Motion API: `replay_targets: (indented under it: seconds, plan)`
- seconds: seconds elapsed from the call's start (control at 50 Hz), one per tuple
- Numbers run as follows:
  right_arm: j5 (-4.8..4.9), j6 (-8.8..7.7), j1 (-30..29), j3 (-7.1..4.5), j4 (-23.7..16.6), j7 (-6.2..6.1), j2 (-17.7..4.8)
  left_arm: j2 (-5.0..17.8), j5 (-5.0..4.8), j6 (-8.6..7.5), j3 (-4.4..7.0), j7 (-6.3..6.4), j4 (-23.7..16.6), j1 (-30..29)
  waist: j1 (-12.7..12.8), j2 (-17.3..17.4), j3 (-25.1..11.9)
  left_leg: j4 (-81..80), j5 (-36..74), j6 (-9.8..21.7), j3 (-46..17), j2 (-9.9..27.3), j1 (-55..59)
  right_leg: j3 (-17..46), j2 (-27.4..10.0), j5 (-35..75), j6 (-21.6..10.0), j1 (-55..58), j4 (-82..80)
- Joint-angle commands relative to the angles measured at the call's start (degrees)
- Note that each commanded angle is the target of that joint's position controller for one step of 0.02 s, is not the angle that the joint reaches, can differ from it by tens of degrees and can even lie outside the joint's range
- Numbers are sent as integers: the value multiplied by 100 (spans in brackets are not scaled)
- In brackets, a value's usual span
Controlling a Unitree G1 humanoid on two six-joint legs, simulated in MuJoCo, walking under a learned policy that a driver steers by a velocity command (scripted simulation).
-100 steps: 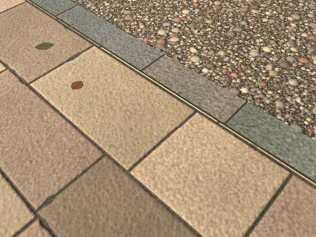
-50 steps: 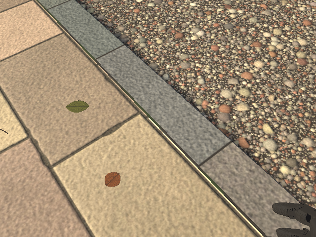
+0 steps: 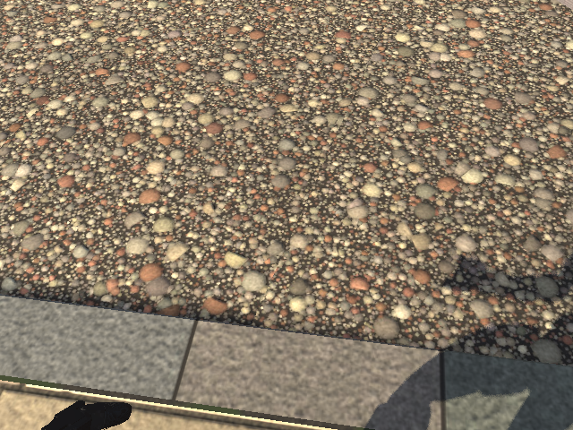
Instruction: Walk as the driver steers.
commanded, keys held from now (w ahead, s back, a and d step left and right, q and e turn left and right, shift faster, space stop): q+shift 0.30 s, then shift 0.24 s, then e+shift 0.46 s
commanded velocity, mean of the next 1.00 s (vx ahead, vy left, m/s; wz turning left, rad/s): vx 0.00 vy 0.00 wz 0.13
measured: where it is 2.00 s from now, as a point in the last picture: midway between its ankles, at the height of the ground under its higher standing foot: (272, 303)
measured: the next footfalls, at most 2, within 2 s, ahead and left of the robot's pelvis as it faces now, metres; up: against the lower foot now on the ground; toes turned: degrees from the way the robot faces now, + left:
left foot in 0.28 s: +0.12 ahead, +0.18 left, +0.00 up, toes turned +17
right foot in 0.64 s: +0.21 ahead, -0.05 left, +0.00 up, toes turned +17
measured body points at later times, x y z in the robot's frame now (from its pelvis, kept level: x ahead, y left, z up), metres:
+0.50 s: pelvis +0.09 +0.07 +0.00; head +0.12 +0.08 +0.45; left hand +0.16 +0.39 -0.07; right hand +0.31 -0.15 -0.09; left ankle +0.08 +0.16 -0.74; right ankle +0.11 -0.07 -0.67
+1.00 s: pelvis +0.16 +0.05 +0.01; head +0.19 +0.05 +0.45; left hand +0.28 +0.33 -0.09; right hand +0.33 -0.23 -0.07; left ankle +0.08 +0.17 -0.74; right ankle +0.18 -0.07 -0.71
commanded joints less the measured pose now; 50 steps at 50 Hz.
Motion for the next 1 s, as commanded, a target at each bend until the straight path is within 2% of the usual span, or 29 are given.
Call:
replay_targets:
  seconds: [0.02,0.12,0.2,0.26,0.28,0.3,0.32,0.34,0.36,0.38,0.4,0.42,0.44,0.48,0.54,0.58,0.64,0.66,0.68,0.7,0.74,0.78,0.8,0.84,0.86,0.9,0.92,0.96,1.0]
  plan:
    - [27,-35,-216,-7,-387,162,-268,829,73,18,285,223,-326,85,256,-576,-39,-339,630,130,-368,321,-731,862,-1849,2025,-1295,782,-1243]
    - [-77,267,-391,163,-514,562,-66,1205,212,116,473,321,-104,380,469,-526,-84,-1666,771,325,-19,275,-513,95,-1927,3315,-1323,1515,-1303]
    - [24,335,-301,72,-590,728,-286,1277,322,124,510,386,-143,71,286,-674,-65,-1948,984,486,19,125,87,-403,-1991,3387,-1087,1436,-1249]
    - [136,300,-297,-53,-678,761,-448,1291,247,81,490,496,-94,40,71,-573,-166,-2828,1800,790,307,-334,873,-942,-1673,3551,-593,1347,-593]
    - [164,229,-208,-148,-654,695,-638,1220,171,78,446,460,-48,258,1,-369,-389,-3285,2746,1027,393,-603,1547,-1126,-1360,3685,-286,1165,-63]
    - [117,165,272,-300,-626,502,-1153,893,124,87,356,417,-214,582,-34,498,-1179,-3213,5666,1882,-664,75,3088,-1517,-725,2605,449,328,1254]
    - [-11,247,1212,-393,-494,367,-1634,346,288,29,156,398,-502,776,-177,1023,-2661,-3295,6471,3269,-2908,1487,5572,-1053,176,-1933,1099,-1388,2453]
    - [-172,67,1772,-379,-258,269,-1376,495,79,3,142,272,-564,-38,-730,362,-1889,-3384,6032,3049,-3260,1746,5407,269,357,-2752,1003,-2438,3495]
    - [-184,-150,1623,-412,-170,195,-1233,583,9,-14,186,246,-632,-586,-783,465,-871,-3481,5562,2595,-2632,1583,4331,735,82,-2630,829,-2929,4094]
    - [-21,-179,1083,-360,-306,161,-980,1019,90,-27,335,286,-460,-307,-527,619,-722,-3646,5307,2557,-2303,1512,3604,866,-149,-2488,725,-2806,4434]
    - [173,-149,511,-263,-473,129,-752,1131,177,-12,383,320,-328,55,-145,670,-582,-3909,4844,2443,-2095,1425,2757,949,-346,-2175,581,-2448,4236]
    - [244,-78,-26,-188,-646,104,-693,1015,227,31,323,345,-190,371,226,522,-410,-4298,4371,2294,-1963,1298,1744,922,-429,-1768,498,-1808,3906]
    - [182,-18,-464,-147,-819,98,-686,1002,247,95,303,352,-53,650,486,373,-405,-4478,4041,2159,-1804,1140,1171,811,-335,-1376,486,-1268,3636]
    - [61,-40,-953,-185,-1019,116,-880,807,160,272,196,182,267,1166,684,373,-516,-4568,3841,1979,-1310,830,624,469,-131,-643,578,-586,3071]
    - [11,-115,-760,-241,-1069,194,-982,717,43,452,63,-44,439,1076,283,387,-533,-4326,3142,1867,-1333,810,955,475,-172,-327,717,-709,2256]
    - [174,-105,-983,-49,-1150,301,-506,500,37,422,-68,-171,623,1094,224,175,-553,-3808,2226,1504,-1251,811,1121,605,-520,45,782,-688,1418]
    - [314,102,-859,208,-1072,558,-126,449,-299,184,-98,-385,554,827,255,9,-592,-3177,1082,844,-1139,295,780,294,-281,1891,558,27,329]
    - [272,131,-304,95,-1032,489,-396,1014,-331,65,20,-338,239,444,-134,-86,-698,-3138,632,704,-1005,79,1275,626,-449,2816,44,-457,310]
    - [157,110,189,-163,-1110,250,-1027,1809,-164,-13,244,-223,28,-71,-598,-515,-658,-2828,508,672,-545,-316,1896,1401,-768,2525,-813,-1395,-28]
    - [78,116,-120,-242,-1200,42,-1228,1844,-16,-42,338,-155,123,-16,-453,-502,-635,-2609,691,666,-228,-400,2340,1694,-827,2010,-1080,-1830,-371]
    - [61,132,-382,-195,-1325,-223,-1049,1509,-60,-58,325,-39,134,98,-275,-386,-595,-2708,991,900,-364,-243,2500,2014,-798,1863,-1117,-1716,-522]
    - [163,123,-454,-138,-1455,-363,-869,1116,-63,-25,231,7,200,450,-31,-182,-665,-3070,1693,1328,-716,160,2478,1921,-674,1751,-1042,-1412,-216]
    - [156,106,-324,-157,-1485,-403,-873,993,-47,13,183,21,232,516,-62,28,-733,-3392,2285,1752,-1025,536,2864,1655,-422,1356,-813,-1692,50]
    - [-16,56,232,-226,-1259,-444,-936,511,170,83,35,-76,244,392,-239,969,-587,-4485,3720,2845,-2214,2179,3621,625,241,-847,-28,-2644,1635]
    - [-72,19,300,-209,-1192,-493,-782,497,182,113,34,-81,302,506,-178,668,-444,-4604,3921,2723,-2121,2544,3545,846,-196,-1598,92,-2811,2718]
    - [-41,-64,-421,-166,-1256,-483,-578,619,185,148,113,-71,402,638,243,320,-260,-4707,3690,1941,-984,1935,3013,701,-345,-1320,248,-2404,2840]
    - [-19,-93,-697,-202,-1299,-489,-706,541,225,187,102,-148,396,565,285,369,-301,-4683,3730,1668,-410,1588,2882,420,-277,-884,335,-2090,2373]
    - [-144,-43,-673,-325,-1281,-536,-1071,273,119,292,-31,-490,380,244,31,560,-397,-4558,4193,1374,274,1269,2845,24,-153,-287,439,-1539,1618]
    - [-293,92,-522,-420,-1282,-537,-1328,407,-98,357,1,-794,416,207,-62,516,-405,-4360,4215,1323,424,1438,2996,-29,-122,220,369,-1223,875]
